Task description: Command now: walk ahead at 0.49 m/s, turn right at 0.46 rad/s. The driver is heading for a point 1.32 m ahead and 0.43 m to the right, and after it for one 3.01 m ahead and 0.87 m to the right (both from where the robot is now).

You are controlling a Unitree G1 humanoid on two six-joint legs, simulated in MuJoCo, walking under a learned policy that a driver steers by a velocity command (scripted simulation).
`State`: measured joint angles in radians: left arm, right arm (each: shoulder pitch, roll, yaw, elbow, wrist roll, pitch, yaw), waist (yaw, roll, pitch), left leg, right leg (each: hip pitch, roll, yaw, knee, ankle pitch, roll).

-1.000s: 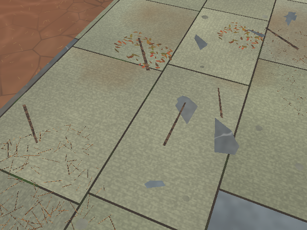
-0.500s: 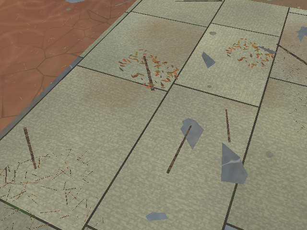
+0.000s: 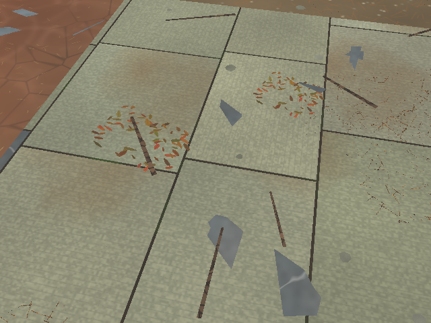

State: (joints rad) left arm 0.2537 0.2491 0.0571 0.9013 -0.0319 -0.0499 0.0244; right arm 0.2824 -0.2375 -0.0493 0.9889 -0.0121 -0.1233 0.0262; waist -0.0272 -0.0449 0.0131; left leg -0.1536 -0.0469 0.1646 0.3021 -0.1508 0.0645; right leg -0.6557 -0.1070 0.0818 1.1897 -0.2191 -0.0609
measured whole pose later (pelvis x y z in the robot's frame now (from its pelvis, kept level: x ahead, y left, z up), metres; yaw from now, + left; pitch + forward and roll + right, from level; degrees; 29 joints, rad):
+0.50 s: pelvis +0.27 -0.10 +0.00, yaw -16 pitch +2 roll +0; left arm 0.28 0.24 0.07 0.77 -0.01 -0.07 -0.03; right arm 0.13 -0.29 -0.05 0.83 0.01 -0.13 0.00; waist 0.02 0.02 0.04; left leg -0.55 0.10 -0.05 1.18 -0.31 0.01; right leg -0.30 0.09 0.00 0.43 -0.16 -0.10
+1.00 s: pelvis +0.55 -0.15 +0.00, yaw -30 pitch +2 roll +1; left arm 0.28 0.27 0.06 0.74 -0.01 -0.06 0.01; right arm 0.25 -0.26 -0.06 0.82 -0.01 -0.11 0.03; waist -0.02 -0.04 0.00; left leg -0.28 -0.05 0.02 0.41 -0.16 0.05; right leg -0.50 -0.02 0.08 1.16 -0.34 -0.04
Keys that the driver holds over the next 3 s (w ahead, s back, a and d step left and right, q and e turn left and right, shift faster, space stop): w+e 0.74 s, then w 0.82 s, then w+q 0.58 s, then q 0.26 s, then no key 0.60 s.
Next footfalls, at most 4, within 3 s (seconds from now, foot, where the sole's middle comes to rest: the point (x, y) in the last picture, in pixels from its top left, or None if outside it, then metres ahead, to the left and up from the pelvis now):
0.32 right None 0.32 -0.18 -0.78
0.82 left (248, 278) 0.66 -0.10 -0.78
1.34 right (347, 246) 0.77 -0.45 -0.78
1.92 left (307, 165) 1.15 -0.38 -0.78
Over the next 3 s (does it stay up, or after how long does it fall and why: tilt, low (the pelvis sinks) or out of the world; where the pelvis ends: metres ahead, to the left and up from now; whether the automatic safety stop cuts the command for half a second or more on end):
stays up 1.27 -0.48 -0.01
